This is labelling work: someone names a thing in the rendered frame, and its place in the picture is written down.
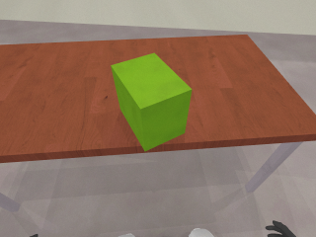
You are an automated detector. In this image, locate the robot right hand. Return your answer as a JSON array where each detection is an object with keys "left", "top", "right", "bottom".
[{"left": 265, "top": 220, "right": 296, "bottom": 237}]

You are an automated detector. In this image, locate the carton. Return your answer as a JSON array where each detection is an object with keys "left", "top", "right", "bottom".
[{"left": 111, "top": 53, "right": 192, "bottom": 151}]

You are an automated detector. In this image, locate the table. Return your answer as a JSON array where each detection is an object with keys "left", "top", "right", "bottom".
[{"left": 0, "top": 35, "right": 316, "bottom": 212}]

